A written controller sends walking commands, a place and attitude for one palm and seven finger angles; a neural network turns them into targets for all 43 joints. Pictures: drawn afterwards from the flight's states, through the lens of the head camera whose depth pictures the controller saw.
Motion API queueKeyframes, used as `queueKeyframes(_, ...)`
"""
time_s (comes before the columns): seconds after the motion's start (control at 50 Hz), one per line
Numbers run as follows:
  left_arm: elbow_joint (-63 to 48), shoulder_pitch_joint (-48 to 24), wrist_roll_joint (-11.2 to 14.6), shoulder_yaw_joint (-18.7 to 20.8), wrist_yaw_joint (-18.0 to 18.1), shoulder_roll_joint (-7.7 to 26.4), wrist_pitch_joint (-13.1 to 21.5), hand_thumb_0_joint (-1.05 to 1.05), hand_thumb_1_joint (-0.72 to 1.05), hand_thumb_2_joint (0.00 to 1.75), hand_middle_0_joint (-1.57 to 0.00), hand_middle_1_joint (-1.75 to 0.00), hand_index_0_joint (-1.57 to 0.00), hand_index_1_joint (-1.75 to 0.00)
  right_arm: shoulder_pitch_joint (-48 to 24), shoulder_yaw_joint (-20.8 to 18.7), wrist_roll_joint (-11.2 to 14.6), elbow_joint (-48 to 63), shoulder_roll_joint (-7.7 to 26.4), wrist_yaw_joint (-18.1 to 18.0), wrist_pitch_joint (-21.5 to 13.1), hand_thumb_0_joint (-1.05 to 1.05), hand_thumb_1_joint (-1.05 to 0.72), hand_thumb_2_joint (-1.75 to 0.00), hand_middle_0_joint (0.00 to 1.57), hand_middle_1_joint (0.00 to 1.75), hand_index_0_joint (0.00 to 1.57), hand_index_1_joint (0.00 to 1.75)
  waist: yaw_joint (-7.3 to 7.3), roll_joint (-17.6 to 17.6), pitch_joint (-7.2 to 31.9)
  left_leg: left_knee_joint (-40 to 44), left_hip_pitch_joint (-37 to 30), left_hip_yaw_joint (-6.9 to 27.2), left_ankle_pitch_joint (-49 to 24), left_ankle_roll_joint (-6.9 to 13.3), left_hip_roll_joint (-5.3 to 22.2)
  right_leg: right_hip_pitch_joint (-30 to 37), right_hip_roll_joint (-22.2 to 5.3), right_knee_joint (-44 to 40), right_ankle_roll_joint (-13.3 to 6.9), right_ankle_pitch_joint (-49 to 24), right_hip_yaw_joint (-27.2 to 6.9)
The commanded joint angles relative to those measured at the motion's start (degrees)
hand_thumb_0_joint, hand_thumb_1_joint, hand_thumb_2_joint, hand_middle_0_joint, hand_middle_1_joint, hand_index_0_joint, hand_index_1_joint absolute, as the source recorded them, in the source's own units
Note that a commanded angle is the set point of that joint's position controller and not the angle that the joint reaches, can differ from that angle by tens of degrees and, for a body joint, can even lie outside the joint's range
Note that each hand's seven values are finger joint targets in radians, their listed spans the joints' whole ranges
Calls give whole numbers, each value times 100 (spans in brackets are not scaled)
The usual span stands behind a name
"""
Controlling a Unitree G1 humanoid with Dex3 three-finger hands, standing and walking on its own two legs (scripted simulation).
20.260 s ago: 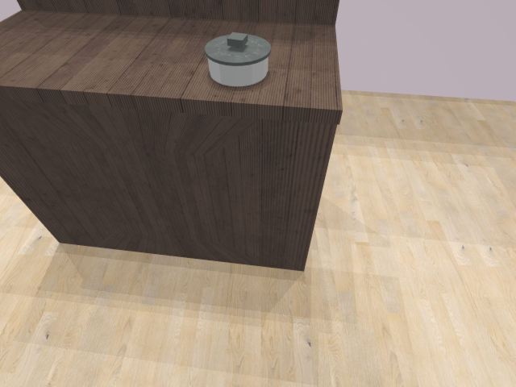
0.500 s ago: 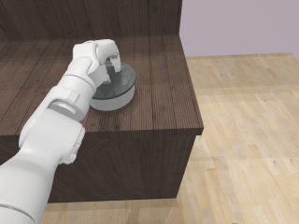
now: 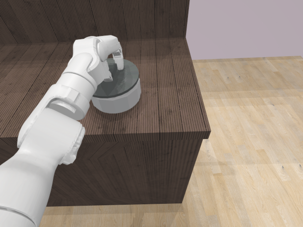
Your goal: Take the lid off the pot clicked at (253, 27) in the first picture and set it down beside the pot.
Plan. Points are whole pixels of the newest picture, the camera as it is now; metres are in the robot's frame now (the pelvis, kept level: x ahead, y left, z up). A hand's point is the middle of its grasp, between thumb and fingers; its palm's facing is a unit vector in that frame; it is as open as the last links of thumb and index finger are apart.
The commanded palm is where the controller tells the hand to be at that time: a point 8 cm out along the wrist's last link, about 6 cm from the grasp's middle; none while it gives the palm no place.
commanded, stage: lift the lid straight up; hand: left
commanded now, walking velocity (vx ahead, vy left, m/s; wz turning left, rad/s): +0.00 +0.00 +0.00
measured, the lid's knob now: (108, 69) +0.50 +0.11 +0.17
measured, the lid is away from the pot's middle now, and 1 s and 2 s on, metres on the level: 0.01 0.01 0.04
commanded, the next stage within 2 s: move the lid sideways beside the pot in 1.58 s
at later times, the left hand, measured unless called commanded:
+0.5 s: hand (107, 52) +0.47 +0.10 +0.23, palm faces -0.33 -0.08 -0.94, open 7.8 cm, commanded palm +0.47 +0.11 +0.30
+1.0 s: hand (101, 35) +0.47 +0.10 +0.28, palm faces -0.26 -0.12 -0.96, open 7.8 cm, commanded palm +0.47 +0.11 +0.34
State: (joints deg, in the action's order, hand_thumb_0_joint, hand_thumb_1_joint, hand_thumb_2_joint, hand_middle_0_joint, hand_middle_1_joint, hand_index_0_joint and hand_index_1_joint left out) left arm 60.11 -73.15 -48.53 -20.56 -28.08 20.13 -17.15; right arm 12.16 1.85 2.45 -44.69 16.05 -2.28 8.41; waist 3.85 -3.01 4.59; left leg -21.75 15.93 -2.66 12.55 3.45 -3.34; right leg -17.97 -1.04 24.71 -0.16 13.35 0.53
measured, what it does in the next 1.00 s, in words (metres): stands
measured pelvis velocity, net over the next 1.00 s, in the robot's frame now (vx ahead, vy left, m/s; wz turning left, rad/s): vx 0.00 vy -0.01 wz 0.00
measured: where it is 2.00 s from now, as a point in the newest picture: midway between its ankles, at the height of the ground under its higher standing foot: outside the picture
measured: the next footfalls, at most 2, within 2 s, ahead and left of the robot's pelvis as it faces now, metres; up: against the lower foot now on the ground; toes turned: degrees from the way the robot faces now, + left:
none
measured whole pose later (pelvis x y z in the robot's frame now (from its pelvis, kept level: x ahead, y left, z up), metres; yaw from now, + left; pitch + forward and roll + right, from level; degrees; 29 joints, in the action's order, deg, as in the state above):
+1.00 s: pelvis +0.00 -0.01 +0.00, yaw +0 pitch +6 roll +1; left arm 61.3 -84.3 -49.9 -19.6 -32.3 21.8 -22.7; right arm 9.5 3.0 2.3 -44.0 16.5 -2.4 8.3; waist 3.4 -3.1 4.9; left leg -20.4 14.9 -2.3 11.9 2.9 -3.0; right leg -17.3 -0.7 24.2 -0.8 13.2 0.8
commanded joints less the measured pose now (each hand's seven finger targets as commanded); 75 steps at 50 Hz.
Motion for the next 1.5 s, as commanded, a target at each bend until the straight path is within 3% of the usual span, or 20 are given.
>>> queueKeyframes(0.0,-818,-3782,-177,346,218,1117,-69,0,64,95,-76,-112,-82,-108,-227,-201,-45,520,764,-61,-178,0,-90,-90,20,30,20,30,80,772,2186,-122,-1401,318,-2246,-25,-30,454,295,-146,-278,-2005,79)
queueKeyframes(0.18,-847,-3979,-271,509,139,1400,-192,0,64,95,-76,-112,-82,-108,-331,-168,-58,600,749,-60,-157,0,-90,-90,20,30,20,30,-1,743,2371,-124,-1279,276,-2194,6,-68,729,251,-100,-275,-2180,14)
queueKeyframes(0.22,-832,-4063,-165,156,110,999,-233,0,64,95,-76,-112,-82,-108,-391,-166,-19,605,778,-64,-112,0,-90,-90,20,30,20,30,83,628,2138,-89,-1183,271,-2186,-21,-62,602,246,-116,-306,-2175,75)
queueKeyframes(0.32,-921,-4256,-175,189,89,1044,-238,0,64,95,-76,-112,-82,-108,-411,-179,-44,613,775,-58,-163,0,-90,-90,20,30,20,30,62,494,2330,-132,-1379,338,-2280,-54,-65,557,262,-115,-319,-2098,61)
queueKeyframes(0.38,-1154,-4535,-291,481,100,1417,-226,0,64,95,-76,-112,-82,-108,-399,-153,-64,622,745,-59,-204,0,-90,-90,20,30,20,30,17,520,2619,-123,-1454,333,-2380,-18,-66,768,239,-73,-290,-2258,-12)
queueKeyframes(0.42,-1070,-4384,-185,146,71,978,-248,0,64,95,-76,-112,-82,-108,-435,-173,-45,642,755,-53,-197,0,-90,-90,20,30,20,30,49,452,2420,-139,-1447,324,-2501,-51,-54,637,250,-112,-313,-2255,53)
queueKeyframes(0.48,-968,-4480,-309,506,79,1480,-304,0,64,95,-76,-112,-82,-108,-405,-129,-60,607,759,-62,-188,0,-90,-90,20,30,20,30,-13,713,2407,-24,-1211,298,-2067,18,-88,859,232,-124,-289,-2164,-19)
queueKeyframes(0.62,-1010,-4526,-219,243,40,1178,-372,0,64,95,-76,-112,-82,-108,-505,-141,-36,666,771,-74,-177,0,-90,-90,20,30,20,30,7,571,2305,-29,-1241,258,-2152,19,-73,800,211,-150,-305,-2250,8)
queueKeyframes(0.66,-1085,-4694,-384,639,55,1729,-353,0,64,95,-76,-112,-82,-108,-513,-121,-73,681,744,-82,-219,0,-90,-90,20,30,20,30,-70,702,2672,-60,-1277,254,-2239,69,-77,1066,193,-92,-274,-2387,-84)
queueKeyframes(0.72,-1117,-4547,-249,274,-9,1227,-417,0,64,95,-76,-112,-82,-108,-489,-153,-43,705,757,-51,-205,0,-90,-90,20,30,20,30,-58,540,2502,-96,-1347,257,-2626,15,-59,922,193,-104,-291,-2544,-14)
queueKeyframes(0.74,-1326,-4736,-358,625,0,1671,-397,0,64,95,-76,-112,-82,-108,-491,-132,-74,711,739,-41,-224,0,-90,-90,20,30,20,30,-101,693,2841,-104,-1423,275,-2606,33,-57,1120,188,-79,-252,-2503,-83)
queueKeyframes(0.78,-745,-4490,-397,462,-63,1543,-508,0,64,95,-76,-112,-82,-108,-513,-105,-40,696,731,-69,-166,0,-90,-90,20,30,20,30,-25,1014,2282,-36,-1013,179,-2071,103,-104,1018,177,-153,-241,-2374,-76)
queueKeyframes(0.82,-1071,-4691,-231,242,-85,1281,-503,0,64,95,-76,-112,-82,-108,-645,-117,-23,740,776,-40,-172,0,-90,-90,20,30,20,30,-59,580,2297,-30,-1151,233,-2339,36,-94,902,156,-132,-300,-2474,-38)
queueKeyframes(0.94,-1231,-5111,-379,488,-108,1673,-526,0,64,95,-76,-112,-82,-108,-585,-92,-49,702,732,-35,-190,0,-90,-90,20,30,20,30,-34,646,2644,-16,-1248,258,-2226,41,-86,1066,160,-104,-262,-2335,-96)
queueKeyframes(1.02,-871,-4825,-269,186,-128,1183,-590,0,64,95,-76,-112,-82,-108,-574,-114,-12,676,776,-58,-162,0,-90,-90,20,30,20,30,43,600,2175,-22,-1228,272,-2269,18,-73,745,182,-208,-309,-2240,4)
queueKeyframes(1.08,-966,-5261,-426,382,-118,1557,-581,0,64,95,-76,-112,-82,-108,-591,-79,-29,686,743,-61,-196,0,-90,-90,20,30,20,30,40,732,2446,14,-1236,294,-2035,40,-94,873,182,-196,-278,-2084,-55)
queueKeyframes(1.22,-955,-5156,-354,270,-119,1308,-597,0,64,95,-76,-112,-82,-108,-544,-107,-30,654,779,-30,-250,0,-90,-90,20,30,20,30,17,288,2455,-60,-1510,379,-2841,-115,-23,665,197,-200,-344,-2226,14)
queueKeyframes(1.34,-1155,-5579,-452,384,-147,1533,-604,0,64,95,-76,-112,-82,-108,-534,-72,-36,633,755,-4,-267,0,-90,-90,20,30,20,30,7,555,2692,12,-1494,415,-2741,-118,-28,818,198,-225,-305,-2157,-21)
queueKeyframes(1.42,-443,-4960,-411,264,-173,1220,-758,0,64,95,-76,-112,-82,-108,-406,-100,-22,563,819,-13,-224,0,-90,-90,20,30,20,30,46,598,2114,33,-1326,401,-2755,-130,17,534,215,-303,-339,-2073,56)
queueKeyframes(1.48,-946,-5494,-521,317,-177,1360,-697,0,64,95,-76,-112,-82,-108,-561,-73,-34,667,738,22,-250,0,-90,-90,20,30,20,30,-3,607,2645,-3,-1499,386,-2807,-79,-8,753,191,-222,-306,-2159,-25)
